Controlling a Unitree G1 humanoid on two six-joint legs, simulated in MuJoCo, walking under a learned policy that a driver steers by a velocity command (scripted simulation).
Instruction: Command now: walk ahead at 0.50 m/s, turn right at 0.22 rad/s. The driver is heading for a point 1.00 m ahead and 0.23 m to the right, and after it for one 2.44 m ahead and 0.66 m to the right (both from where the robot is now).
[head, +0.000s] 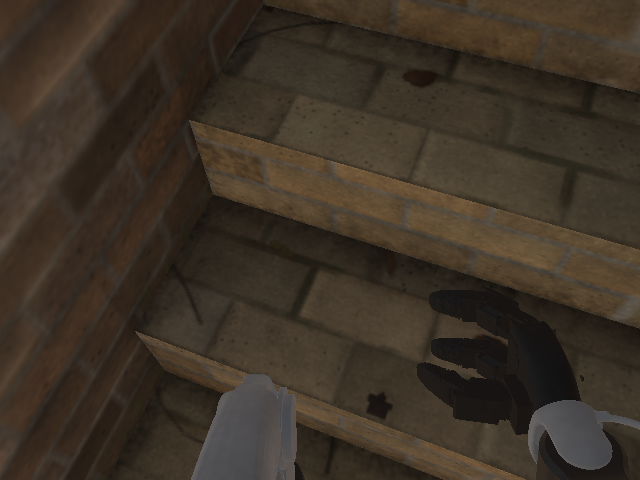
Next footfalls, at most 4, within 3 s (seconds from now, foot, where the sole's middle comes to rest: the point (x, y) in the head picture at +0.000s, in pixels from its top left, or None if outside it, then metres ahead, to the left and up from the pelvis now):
0.02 left None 0.25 0.13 -0.59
0.60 right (436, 345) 0.48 -0.09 -0.40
1.04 left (453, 109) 0.77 -0.09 -0.21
1.52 right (618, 155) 0.70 -0.31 -0.21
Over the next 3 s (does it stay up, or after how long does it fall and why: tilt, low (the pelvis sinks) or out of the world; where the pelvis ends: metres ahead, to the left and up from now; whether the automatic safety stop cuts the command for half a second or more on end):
stays up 1.00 -0.15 0.74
